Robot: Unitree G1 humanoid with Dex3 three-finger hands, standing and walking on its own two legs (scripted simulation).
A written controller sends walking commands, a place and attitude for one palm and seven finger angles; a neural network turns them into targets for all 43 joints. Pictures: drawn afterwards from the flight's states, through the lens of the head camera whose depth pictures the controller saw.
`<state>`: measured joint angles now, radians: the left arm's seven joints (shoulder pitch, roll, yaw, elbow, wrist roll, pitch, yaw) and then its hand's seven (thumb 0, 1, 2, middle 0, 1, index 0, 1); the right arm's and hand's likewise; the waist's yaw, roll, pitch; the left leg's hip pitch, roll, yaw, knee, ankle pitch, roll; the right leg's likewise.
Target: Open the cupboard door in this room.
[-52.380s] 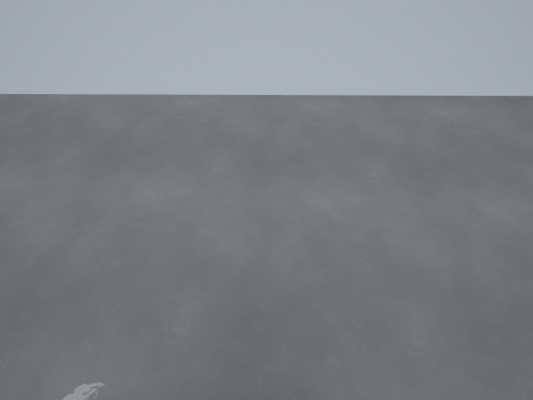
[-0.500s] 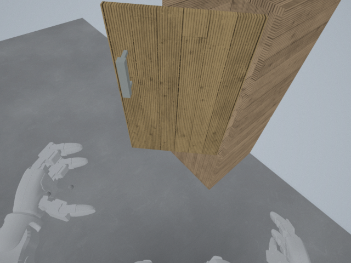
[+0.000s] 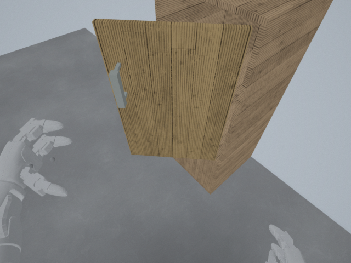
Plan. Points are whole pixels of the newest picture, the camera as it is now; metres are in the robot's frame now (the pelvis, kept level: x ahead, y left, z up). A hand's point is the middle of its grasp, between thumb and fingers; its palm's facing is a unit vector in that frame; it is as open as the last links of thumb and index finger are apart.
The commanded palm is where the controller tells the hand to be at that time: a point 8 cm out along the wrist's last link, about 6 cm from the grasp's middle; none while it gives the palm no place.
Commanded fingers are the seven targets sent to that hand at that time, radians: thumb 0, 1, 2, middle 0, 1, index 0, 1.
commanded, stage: raise the hand with hooked fingers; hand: left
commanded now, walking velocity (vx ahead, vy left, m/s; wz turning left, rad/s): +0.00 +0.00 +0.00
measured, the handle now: (120, 85) +0.57 +0.21 +0.07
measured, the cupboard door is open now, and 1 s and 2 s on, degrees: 44 44 44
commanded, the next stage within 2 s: move the hooked fingers beside the handle in 0.46 s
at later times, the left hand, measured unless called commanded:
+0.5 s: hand (57, 163) +0.29 +0.27 +0.09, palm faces +0.03 -1.00 -0.03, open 13.9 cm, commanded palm +0.26 +0.31 +0.09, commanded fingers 0.00 -0.50 0.30 -0.30 -1.20 -0.30 -1.20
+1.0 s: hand (71, 138) +0.35 +0.27 +0.09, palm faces -0.01 -1.00 -0.02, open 14.0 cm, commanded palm +0.33 +0.31 +0.09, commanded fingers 0.00 -0.50 0.30 -0.30 -1.20 -0.30 -1.20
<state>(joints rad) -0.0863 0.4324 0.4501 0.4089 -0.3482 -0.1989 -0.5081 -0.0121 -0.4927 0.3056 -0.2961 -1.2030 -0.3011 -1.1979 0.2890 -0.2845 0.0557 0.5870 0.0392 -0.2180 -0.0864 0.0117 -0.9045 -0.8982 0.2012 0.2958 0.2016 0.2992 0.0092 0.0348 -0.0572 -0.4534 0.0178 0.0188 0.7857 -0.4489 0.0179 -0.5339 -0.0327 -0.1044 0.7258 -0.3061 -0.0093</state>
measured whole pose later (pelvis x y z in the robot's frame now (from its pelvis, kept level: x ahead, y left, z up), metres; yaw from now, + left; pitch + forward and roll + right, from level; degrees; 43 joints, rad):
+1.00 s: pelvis -0.01 +0.01 +0.00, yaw -1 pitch +9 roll -1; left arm -0.35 0.46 0.43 0.68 -0.28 -0.24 -0.49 -0.01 -0.50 0.30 -0.30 -1.20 -0.30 -1.20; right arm 0.31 -0.28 0.06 0.58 0.03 -0.17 -0.08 0.01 -0.91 -0.90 0.20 0.30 0.20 0.30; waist -0.02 0.01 -0.05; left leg -0.50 0.01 0.04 0.78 -0.44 0.03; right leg -0.59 -0.04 -0.08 0.73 -0.29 0.00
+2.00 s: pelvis -0.01 +0.01 -0.02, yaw -2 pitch +18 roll -3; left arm -0.89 0.71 0.50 1.22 -0.14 -0.32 -0.52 -0.01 -0.50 0.30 -0.30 -1.20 -0.30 -1.20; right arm 0.41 -0.30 0.06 0.60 0.01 0.03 -0.05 0.00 -0.91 -0.90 0.20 0.30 0.20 0.30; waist -0.15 0.00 -0.06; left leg -0.76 0.03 0.04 0.92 -0.47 0.04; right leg -0.82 -0.02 -0.08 0.80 -0.28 0.00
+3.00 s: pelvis +0.01 +0.02 -0.02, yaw -3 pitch +21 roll -4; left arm -0.90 0.74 0.53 1.19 -0.13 -0.32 -0.51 -0.01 -0.50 0.30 -0.29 -1.20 -0.30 -1.20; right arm 0.40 -0.29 0.06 0.55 0.00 0.10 -0.02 0.00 -0.91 -0.90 0.20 0.30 0.20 0.30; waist -0.16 0.01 -0.08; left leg -0.80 0.05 0.03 0.95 -0.51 0.04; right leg -0.86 0.00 -0.09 0.81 -0.31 0.01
